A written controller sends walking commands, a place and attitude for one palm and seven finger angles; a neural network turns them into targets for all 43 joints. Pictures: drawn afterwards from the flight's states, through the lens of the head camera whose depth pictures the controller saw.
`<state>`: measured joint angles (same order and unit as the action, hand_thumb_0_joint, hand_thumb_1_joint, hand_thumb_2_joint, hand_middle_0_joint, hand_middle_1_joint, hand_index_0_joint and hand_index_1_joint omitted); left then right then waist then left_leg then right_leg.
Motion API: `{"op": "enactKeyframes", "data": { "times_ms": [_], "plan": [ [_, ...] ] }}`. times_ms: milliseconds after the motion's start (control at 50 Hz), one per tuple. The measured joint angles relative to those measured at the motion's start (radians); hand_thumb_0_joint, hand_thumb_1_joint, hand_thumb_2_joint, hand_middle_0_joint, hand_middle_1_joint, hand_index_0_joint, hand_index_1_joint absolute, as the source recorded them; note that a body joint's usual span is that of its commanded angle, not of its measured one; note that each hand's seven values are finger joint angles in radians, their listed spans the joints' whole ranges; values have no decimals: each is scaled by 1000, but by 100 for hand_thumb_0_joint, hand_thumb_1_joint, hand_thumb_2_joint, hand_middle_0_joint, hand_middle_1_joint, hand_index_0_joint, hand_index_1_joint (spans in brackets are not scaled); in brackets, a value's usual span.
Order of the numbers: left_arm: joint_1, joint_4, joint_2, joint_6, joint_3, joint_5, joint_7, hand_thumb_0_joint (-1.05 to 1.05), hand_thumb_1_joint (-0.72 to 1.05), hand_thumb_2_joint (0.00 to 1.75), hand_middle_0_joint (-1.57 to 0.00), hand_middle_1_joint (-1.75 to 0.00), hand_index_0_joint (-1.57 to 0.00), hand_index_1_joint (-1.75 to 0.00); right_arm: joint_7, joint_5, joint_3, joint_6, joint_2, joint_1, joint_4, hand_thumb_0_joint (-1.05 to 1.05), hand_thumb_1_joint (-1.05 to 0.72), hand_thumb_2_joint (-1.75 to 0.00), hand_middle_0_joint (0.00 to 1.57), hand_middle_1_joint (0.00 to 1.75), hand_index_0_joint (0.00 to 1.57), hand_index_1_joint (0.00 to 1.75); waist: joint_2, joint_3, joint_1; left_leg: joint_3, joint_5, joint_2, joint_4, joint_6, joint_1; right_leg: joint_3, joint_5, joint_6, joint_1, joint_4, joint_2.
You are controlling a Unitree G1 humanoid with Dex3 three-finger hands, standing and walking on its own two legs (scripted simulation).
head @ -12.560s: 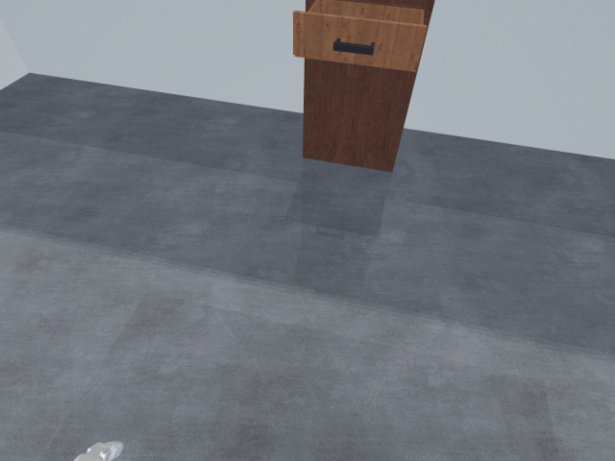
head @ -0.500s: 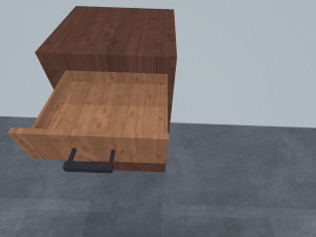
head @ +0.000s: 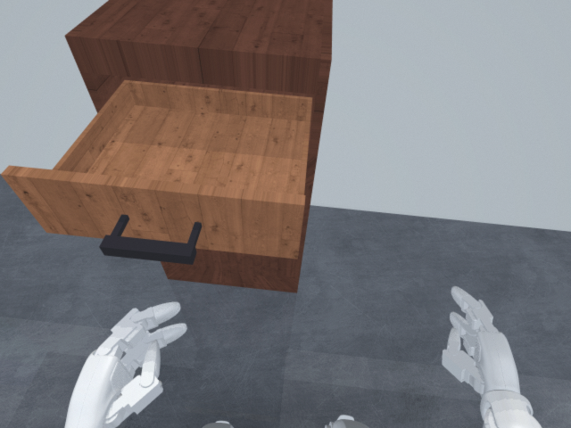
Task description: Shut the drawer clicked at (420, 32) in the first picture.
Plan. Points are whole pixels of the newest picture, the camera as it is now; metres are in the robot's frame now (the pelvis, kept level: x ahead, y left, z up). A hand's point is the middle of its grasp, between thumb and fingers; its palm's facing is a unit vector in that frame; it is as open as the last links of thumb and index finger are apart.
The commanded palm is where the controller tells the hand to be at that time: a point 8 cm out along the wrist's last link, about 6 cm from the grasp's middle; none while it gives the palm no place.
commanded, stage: raise the hand and make a fist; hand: left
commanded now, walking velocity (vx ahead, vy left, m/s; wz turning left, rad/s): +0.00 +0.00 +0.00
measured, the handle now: (154, 237) +0.37 +0.23 +0.04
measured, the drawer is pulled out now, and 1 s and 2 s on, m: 0.29 0.29 0.29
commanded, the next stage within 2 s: bring the fist close to the handle in 1.48 s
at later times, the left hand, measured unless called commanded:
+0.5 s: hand (123, 356) +0.19 +0.20 +0.08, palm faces +0.02 -1.00 -0.07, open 3.5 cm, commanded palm +0.14 +0.25 +0.09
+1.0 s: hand (112, 339) +0.19 +0.20 +0.12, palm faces +0.03 -1.00 -0.09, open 3.2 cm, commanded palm +0.14 +0.25 +0.14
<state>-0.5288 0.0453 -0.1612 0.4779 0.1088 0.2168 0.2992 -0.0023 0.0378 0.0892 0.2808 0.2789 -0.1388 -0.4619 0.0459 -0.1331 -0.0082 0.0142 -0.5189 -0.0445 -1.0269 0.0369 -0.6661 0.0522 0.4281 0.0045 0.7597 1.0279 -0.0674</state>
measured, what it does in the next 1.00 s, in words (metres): stands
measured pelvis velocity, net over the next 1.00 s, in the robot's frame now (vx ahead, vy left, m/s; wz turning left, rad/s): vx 0.03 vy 0.03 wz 0.03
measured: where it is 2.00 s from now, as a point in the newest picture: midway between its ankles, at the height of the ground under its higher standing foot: outside the picture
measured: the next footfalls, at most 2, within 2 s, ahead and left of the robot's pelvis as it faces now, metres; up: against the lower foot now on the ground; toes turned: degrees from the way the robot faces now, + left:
none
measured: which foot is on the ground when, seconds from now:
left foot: down 0.00-1.00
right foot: down 0.00-1.00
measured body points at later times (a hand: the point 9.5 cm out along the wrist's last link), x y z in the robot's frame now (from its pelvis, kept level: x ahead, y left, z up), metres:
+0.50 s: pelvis +0.00 +0.01 +0.01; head +0.04 +0.01 +0.46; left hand +0.18 +0.25 +0.08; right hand +0.15 -0.22 -0.07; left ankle +0.00 +0.14 -0.67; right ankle +0.05 -0.12 -0.67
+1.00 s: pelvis +0.03 +0.03 +0.02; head +0.03 +0.02 +0.47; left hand +0.18 +0.25 +0.13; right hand +0.24 -0.17 -0.02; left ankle +0.00 +0.14 -0.67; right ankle +0.05 -0.12 -0.67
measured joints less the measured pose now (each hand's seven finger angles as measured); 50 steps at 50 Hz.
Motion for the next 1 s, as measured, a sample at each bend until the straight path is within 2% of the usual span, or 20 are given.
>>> {"op": "enactKeyframes", "data": {
  "times_ms": [40, 100, 140, 180, 220, 280, 320, 360, 400, 480, 560, 640, 800, 900, 1000],
  "plan": [
    [-44, -33, -12, -20, 16, 3, -22, 1, 91, 90, -49, -61, -50, -62, 13, 0, -4, -4, -4, 0, 26, 1, -91, -90, 20, 30, 20, 30, -5, 3, -19, -20, -13, -3, -35, 2, -28, 18, 13, 5, 16, 24, 1],
    [-72, -98, -32, -7, 41, 8, -43, 2, 91, 90, -55, -67, -56, -68, 26, -5, -32, 2, -14, -11, 29, 1, -91, -90, 20, 30, 20, 30, -23, 8, -40, -54, -28, -8, -81, 6, -66, 50, 25, 12, 31, 47, 3],
    [-50, -128, -41, 11, 45, 20, -32, 2, 90, 90, -59, -72, -59, -73, 29, -6, -60, 13, -24, -18, 8, 1, -91, -90, 20, 30, 20, 30, -39, 14, -47, -74, -35, -9, -106, 8, -86, 68, 29, 15, 37, 57, 3],
    [-3, -144, -47, 3, 37, 28, -5, 2, 91, 90, -63, -76, -63, -77, 32, -5, -89, 18, -38, -26, -20, 1, -91, -90, 20, 30, 20, 30, -56, 22, -48, -86, -37, -10, -121, 9, -100, 79, 29, 15, 41, 62, 4],
    [48, -148, -55, -40, 26, 30, 26, 2, 91, 90, -67, -80, -67, -81, 34, -2, -113, 15, -59, -39, -48, 1, -91, -90, 20, 30, 20, 30, -69, 27, -42, -89, -35, -11, -121, 10, -101, 82, 24, 14, 40, 57, 5],
    [93, -144, -69, -139, 23, 32, 46, 2, 90, 90, -73, -87, -73, -88, 39, 4, -133, -2, -92, -71, -78, 1, -91, -90, 20, 30, 21, 30, -81, 28, -18, -76, -22, -11, -91, 7, -79, 70, 10, 9, 23, 29, 7],
    [90, -151, -71, -194, 34, 40, 33, 2, 90, 90, -77, -91, -77, -92, 42, 6, -134, -11, -108, -99, -89, 1, -91, -90, 20, 30, 21, 30, -84, 26, 1, -62, -12, -10, -59, 4, -53, 58, -1, 5, 5, 3, 7],
    [65, -167, -67, -219, 49, 47, 7, 2, 90, 90, -81, -96, -81, -96, 44, 6, -127, -14, -113, -127, -95, 1, -90, -90, 21, 30, 21, 30, -83, 25, 17, -47, -2, -9, -27, -2, -27, 46, -12, 0, -15, -24, 8],
    [32, -188, -63, -219, 62, 47, -21, 2, 90, 90, -85, -100, -85, -101, 45, 6, -116, -12, -108, -152, -98, 1, -90, -90, 21, 30, 21, 30, -80, 24, 26, -36, 5, -7, 0, -7, -4, 36, -20, -4, -32, -47, 8],
    [-35, -234, -57, -182, 65, 41, -55, 2, 90, 90, -93, -108, -93, -109, 44, 4, -90, 5, -72, -179, -102, 1, -90, -90, 20, 30, 21, 30, -75, 29, 29, -27, 10, -1, 26, -15, 21, 28, -28, -14, -57, -74, 3],
    [-82, -275, -51, -154, 33, 28, -64, 2, 91, 90, -101, -117, -101, -118, 45, 5, -71, 27, -34, -175, -97, 1, -91, -90, 20, 30, 20, 30, -69, 35, 22, -26, 5, 5, 28, -24, 30, 28, -26, -23, -71, -83, -2],
    [-101, -320, -46, -153, -8, 6, -82, 2, 91, 90, -109, -126, -109, -127, 40, 3, -63, 41, -21, -150, -81, 1, -91, -90, 20, 30, 20, 30, -66, 35, 15, -28, -3, 9, 27, -31, 43, 29, -22, -29, -88, -88, -6],
    [-107, -402, -40, -211, -40, -26, -119, 2, 90, 90, -125, -143, -125, -144, 26, 1, -95, 18, -65, -97, -34, 1, -91, -90, 20, 30, 20, 30, -69, 19, -4, -25, -9, 10, 54, -35, 101, 29, -18, -36, -146, -118, -6],
    [-118, -433, -48, -262, -29, -21, -113, 2, 90, 90, -133, -152, -133, -153, 25, 2, -128, 5, -89, -88, -19, 1, -91, -90, 20, 30, 20, 30, -78, 16, -18, -27, -5, 8, 83, -34, 140, 33, -21, -36, -188, -147, -3],
    [-125, -450, -56, -287, -9, -6, -98, 2, 90, 90, -137, -157, -138, -158, 28, 3, -146, 10, -91, -96, -30, 1, -91, -90, 20, 30, 21, 30, -86, 18, -28, -31, 2, 7, 110, -32, 173, 38, -25, -35, -222, -174, -1]
  ]
}}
